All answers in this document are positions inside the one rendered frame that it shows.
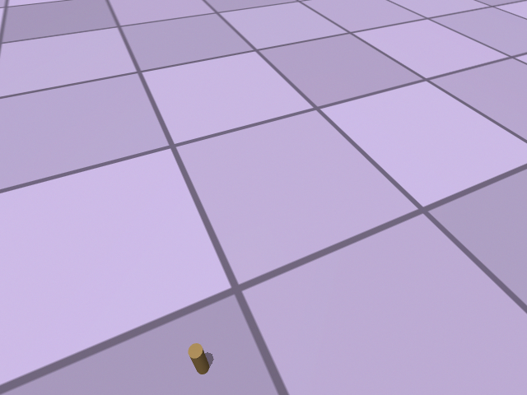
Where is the can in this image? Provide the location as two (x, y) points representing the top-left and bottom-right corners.
(188, 343), (209, 374)

